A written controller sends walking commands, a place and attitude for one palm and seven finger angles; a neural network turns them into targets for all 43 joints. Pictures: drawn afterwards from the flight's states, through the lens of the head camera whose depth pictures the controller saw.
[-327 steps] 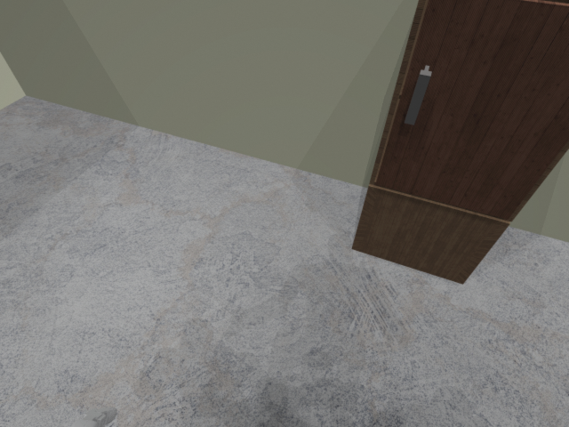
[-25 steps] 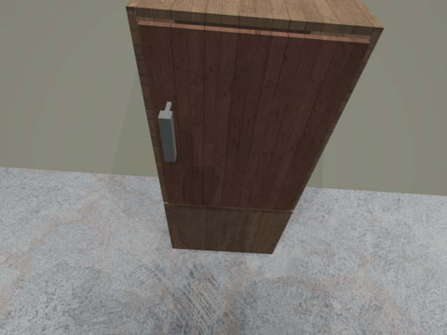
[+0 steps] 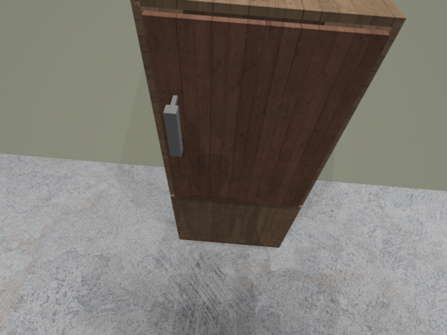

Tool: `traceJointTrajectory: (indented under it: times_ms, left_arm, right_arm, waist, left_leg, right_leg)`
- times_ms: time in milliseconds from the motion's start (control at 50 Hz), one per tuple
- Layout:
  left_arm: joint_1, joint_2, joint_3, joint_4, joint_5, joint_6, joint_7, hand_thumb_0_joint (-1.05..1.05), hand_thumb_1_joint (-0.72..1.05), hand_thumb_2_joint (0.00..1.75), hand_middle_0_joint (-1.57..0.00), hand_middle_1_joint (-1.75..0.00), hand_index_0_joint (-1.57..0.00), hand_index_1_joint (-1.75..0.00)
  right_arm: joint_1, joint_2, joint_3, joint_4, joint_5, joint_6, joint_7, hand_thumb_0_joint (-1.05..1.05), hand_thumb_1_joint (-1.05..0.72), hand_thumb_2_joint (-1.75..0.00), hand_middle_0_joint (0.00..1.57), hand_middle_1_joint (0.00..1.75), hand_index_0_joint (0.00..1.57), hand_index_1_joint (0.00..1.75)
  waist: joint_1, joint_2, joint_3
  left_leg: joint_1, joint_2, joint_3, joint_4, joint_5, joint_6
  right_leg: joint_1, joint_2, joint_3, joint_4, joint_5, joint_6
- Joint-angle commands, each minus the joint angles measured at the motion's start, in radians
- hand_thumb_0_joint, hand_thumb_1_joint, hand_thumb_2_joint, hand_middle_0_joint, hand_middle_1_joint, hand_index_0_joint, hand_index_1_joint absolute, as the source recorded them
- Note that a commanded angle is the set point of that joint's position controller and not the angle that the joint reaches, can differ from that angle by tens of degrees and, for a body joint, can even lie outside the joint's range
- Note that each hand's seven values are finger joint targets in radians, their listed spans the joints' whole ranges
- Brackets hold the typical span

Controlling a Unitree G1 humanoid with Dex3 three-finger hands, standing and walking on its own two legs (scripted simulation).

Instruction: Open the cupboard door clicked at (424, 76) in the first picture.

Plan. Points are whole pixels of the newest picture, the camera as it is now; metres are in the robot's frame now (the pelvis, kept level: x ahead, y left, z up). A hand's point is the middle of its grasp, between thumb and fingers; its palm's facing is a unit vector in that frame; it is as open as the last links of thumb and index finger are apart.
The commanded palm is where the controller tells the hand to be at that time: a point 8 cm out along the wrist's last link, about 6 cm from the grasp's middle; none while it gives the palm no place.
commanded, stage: come to a stop and stand still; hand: left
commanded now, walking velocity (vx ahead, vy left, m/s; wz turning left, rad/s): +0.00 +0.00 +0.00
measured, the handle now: (175, 126) +0.54 +0.15 +0.03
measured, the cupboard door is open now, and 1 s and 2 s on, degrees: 0 0 0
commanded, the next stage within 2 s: look again from close up in 1.40 s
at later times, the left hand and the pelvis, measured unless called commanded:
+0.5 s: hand out of the picture +0.03 +0.25 -0.14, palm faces +0.02 -0.94 -0.33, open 7.4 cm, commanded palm none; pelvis -0.03 +0.02 +0.01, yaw +0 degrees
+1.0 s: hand out of the picture +0.01 +0.22 -0.15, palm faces -0.03 -0.96 -0.28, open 7.4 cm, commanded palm none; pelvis -0.03 +0.00 +0.02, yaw +0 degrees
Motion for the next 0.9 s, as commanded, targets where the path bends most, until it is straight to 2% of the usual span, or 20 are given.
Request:
traceJointTrajectory:
  times_ms: [0,20,40,60,80,100,120,140,180,200,240,300,340,420,480,540,680,720,740,880]
  left_arm:
    - [0.026,0.065,0.014,-0.057,0.006,-0.006,0.000,0.00,0.90,0.90,-0.20,-0.30,-0.20,-0.30]
    - [0.046,0.065,0.012,-0.044,0.008,-0.006,-0.004,0.00,0.90,0.90,-0.20,-0.30,-0.20,-0.30]
    - [0.117,0.266,-0.003,-0.098,0.012,-0.041,-0.004,0.00,0.90,0.90,-0.20,-0.30,-0.20,-0.30]
    - [0.166,0.177,0.020,-0.104,0.006,-0.052,0.001,0.00,0.90,0.90,-0.20,-0.30,-0.20,-0.30]
    - [0.152,0.163,0.025,-0.087,0.013,-0.059,0.009,0.00,0.90,0.90,-0.20,-0.30,-0.20,-0.30]
    - [0.143,0.183,0.018,-0.095,0.007,-0.063,0.012,0.00,0.90,0.90,-0.20,-0.30,-0.20,-0.30]
    - [0.118,0.202,0.020,-0.124,0.005,-0.059,0.011,0.00,0.90,0.90,-0.20,-0.30,-0.20,-0.30]
    - [0.086,0.190,0.020,-0.143,0.008,-0.053,0.009,0.00,0.90,0.90,-0.20,-0.30,-0.20,-0.30]
    - [0.072,0.175,0.017,-0.152,0.009,-0.039,0.006,0.00,0.90,0.90,-0.20,-0.30,-0.20,-0.30]
    - [0.082,0.162,0.013,-0.151,0.009,-0.034,0.004,0.00,0.90,0.90,-0.20,-0.30,-0.20,-0.30]
    - [0.093,0.169,0.011,-0.149,0.010,-0.033,0.000,0.00,0.90,0.90,-0.20,-0.30,-0.20,-0.30]
    - [0.084,0.200,0.016,-0.145,0.010,-0.036,-0.006,0.00,0.90,0.90,-0.20,-0.30,-0.20,-0.30]
    - [0.071,0.220,0.019,-0.147,0.012,-0.040,-0.010,0.00,0.90,0.90,-0.20,-0.30,-0.20,-0.30]
    - [0.063,0.256,0.024,-0.138,0.012,-0.048,-0.015,0.00,0.90,0.90,-0.20,-0.30,-0.20,-0.30]
    - [0.057,0.272,0.025,-0.134,0.013,-0.054,-0.018,0.00,0.90,0.90,-0.20,-0.30,-0.20,-0.30]
    - [0.053,0.283,0.022,-0.120,0.012,-0.056,-0.020,0.00,0.90,0.90,-0.20,-0.30,-0.20,-0.30]
    - [0.052,0.297,0.011,-0.078,0.008,-0.056,-0.021,0.00,0.90,0.90,-0.20,-0.30,-0.20,-0.30]
    - [0.056,0.300,0.008,-0.064,0.007,-0.057,-0.021,0.00,0.90,0.90,-0.20,-0.30,-0.20,-0.30]
    - [0.054,0.301,0.007,-0.060,0.007,-0.060,-0.020,0.00,0.90,0.90,-0.20,-0.30,-0.20,-0.30]
    - [0.043,0.294,-0.002,-0.025,0.001,-0.065,-0.015,0.00,0.90,0.90,-0.20,-0.30,-0.20,-0.30]
  right_arm:
    - [0.031,-0.110,-0.004,-0.049,-0.009,-0.020,-0.001,0.00,-0.90,-0.90,0.20,0.30,0.20,0.30]
    - [0.011,-0.102,0.000,-0.060,-0.007,-0.024,-0.004,0.00,-0.90,-0.90,0.20,0.30,0.20,0.30]
    - [-0.040,-0.281,-0.022,-0.150,-0.002,-0.020,0.003,0.00,-0.90,-0.90,0.20,0.30,0.20,0.30]
    - [-0.059,-0.217,-0.034,-0.191,-0.005,-0.039,0.004,0.00,-0.90,-0.90,0.20,0.30,0.20,0.30]
    - [0.008,-0.125,-0.031,-0.175,-0.005,-0.044,0.000,0.00,-0.90,-0.90,0.20,0.30,0.20,0.30]
    - [0.054,-0.113,-0.021,-0.171,0.001,-0.043,0.000,0.00,-0.90,-0.90,0.20,0.30,0.20,0.30]
    - [0.078,-0.123,-0.025,-0.179,0.008,-0.039,0.001,0.00,-0.90,-0.90,0.20,0.30,0.20,0.30]
    - [0.078,-0.139,-0.028,-0.178,0.002,-0.038,0.003,0.00,-0.90,-0.90,0.20,0.30,0.20,0.30]
    - [0.062,-0.185,-0.042,-0.179,0.000,-0.035,-0.001,0.00,-0.90,-0.90,0.20,0.30,0.20,0.30]
    - [0.058,-0.197,-0.043,-0.183,-0.001,-0.035,-0.002,0.00,-0.90,-0.90,0.20,0.30,0.20,0.30]
    - [0.036,-0.213,-0.041,-0.187,-0.002,-0.036,0.002,0.00,-0.90,-0.90,0.20,0.30,0.20,0.30]
    - [0.015,-0.242,-0.044,-0.194,-0.003,-0.036,0.009,0.00,-0.90,-0.90,0.20,0.30,0.20,0.30]
    - [0.005,-0.263,-0.047,-0.195,-0.004,-0.036,0.014,0.00,-0.90,-0.90,0.20,0.30,0.20,0.30]
    - [-0.014,-0.300,-0.049,-0.186,-0.003,-0.038,0.021,0.00,-0.90,-0.90,0.20,0.30,0.20,0.30]
    - [-0.009,-0.307,-0.046,-0.173,-0.002,-0.038,0.025,0.00,-0.90,-0.90,0.20,0.30,0.20,0.30]
    - [-0.003,-0.312,-0.040,-0.154,-0.002,-0.038,0.028,0.00,-0.90,-0.90,0.20,0.30,0.20,0.30]
    - [0.012,-0.318,-0.027,-0.099,0.000,-0.036,0.030,0.00,-0.90,-0.90,0.20,0.30,0.20,0.30]
    - [0.019,-0.316,-0.024,-0.084,0.002,-0.035,0.031,0.00,-0.90,-0.90,0.20,0.30,0.20,0.30]
    - [0.028,-0.310,-0.022,-0.076,0.003,-0.035,0.031,0.00,-0.90,-0.90,0.20,0.30,0.20,0.30]
    - [0.033,-0.299,-0.011,-0.026,0.007,-0.038,0.030,0.00,-0.90,-0.90,0.20,0.30,0.20,0.30]
  waist:
    - [0.017,0.272,-0.008]
    - [0.029,0.249,0.002]
    - [0.037,0.200,-0.015]
    - [0.050,0.096,-0.197]
    - [0.007,0.034,-0.289]
    - [-0.007,0.036,-0.304]
    - [-0.030,0.039,-0.281]
    - [-0.035,0.012,-0.242]
    - [-0.025,0.044,-0.123]
    - [-0.018,0.050,-0.075]
    - [-0.003,0.080,-0.025]
    - [-0.004,0.052,0.018]
    - [-0.004,0.064,0.017]
    - [-0.004,0.039,-0.002]
    - [-0.007,0.008,-0.031]
    - [-0.010,0.029,-0.049]
    - [-0.013,0.036,-0.034]
    - [-0.013,0.023,-0.028]
    - [-0.016,0.003,-0.039]
    - [-0.016,0.013,-0.047]
  left_leg:
    - [-0.138,0.255,-0.266,-0.374,0.161,0.126]
    - [-0.142,0.232,-0.240,-0.370,0.158,0.119]
    - [-0.021,0.136,-0.153,-0.245,0.278,0.076]
    - [0.006,0.111,-0.120,-0.045,0.305,0.053]
    - [0.012,0.064,-0.086,0.017,0.337,0.029]
    - [0.008,0.035,-0.072,-0.022,0.272,0.018]
    - [0.020,0.029,-0.074,-0.097,0.176,0.012]
    - [0.035,0.050,-0.078,-0.103,0.228,0.024]
    - [0.028,0.111,-0.124,-0.120,0.368,0.047]
    - [-0.003,0.133,-0.144,-0.153,0.369,0.057]
    - [-0.063,0.139,-0.157,-0.203,0.262,0.063]
    - [-0.114,0.129,-0.170,-0.274,-0.014,0.056]
    - [-0.122,0.127,-0.180,-0.311,-0.116,0.056]
    - [-0.111,0.127,-0.187,-0.342,-0.179,0.055]
    - [-0.086,0.119,-0.177,-0.332,-0.171,0.053]
    - [-0.067,0.117,-0.180,-0.342,-0.169,0.048]
    - [-0.070,0.108,-0.169,-0.340,-0.158,0.036]
    - [-0.064,0.102,-0.162,-0.329,-0.138,0.034]
    - [-0.046,0.102,-0.154,-0.317,-0.098,0.032]
    - [-0.022,0.101,-0.137,-0.309,-0.014,0.023]
  right_leg:
    - [0.082,-0.008,0.041,0.036,-0.126,-0.004]
    - [0.094,-0.013,0.055,0.036,-0.106,-0.008]
    - [0.091,0.013,0.054,-0.118,-0.021,-0.013]
    - [0.137,-0.049,0.116,-0.149,0.167,-0.028]
    - [0.205,-0.127,0.207,-0.120,0.458,-0.067]
    - [0.263,-0.163,0.231,-0.090,0.632,-0.095]
    - [0.233,-0.161,0.198,-0.096,0.525,-0.101]
    - [0.176,-0.114,0.158,-0.085,0.423,-0.082]
    - [0.060,-0.042,0.088,-0.066,0.250,-0.041]
    - [0.046,-0.023,0.068,-0.071,0.180,-0.029]
    - [0.066,-0.014,0.068,-0.102,0.112,-0.025]
    - [0.068,-0.021,0.088,-0.136,0.066,-0.025]
    - [0.076,-0.022,0.094,-0.153,0.050,-0.028]
    - [0.085,-0.033,0.106,-0.189,0.018,-0.027]
    - [0.085,-0.047,0.126,-0.227,-0.022,-0.029]
    - [0.083,-0.054,0.135,-0.246,-0.041,-0.030]
    - [0.081,-0.072,0.161,-0.296,-0.084,-0.029]
    - [0.077,-0.079,0.172,-0.314,-0.093,-0.029]
    - [0.080,-0.084,0.175,-0.319,-0.078,-0.031]
    - [0.107,-0.094,0.180,-0.339,-0.029,-0.030]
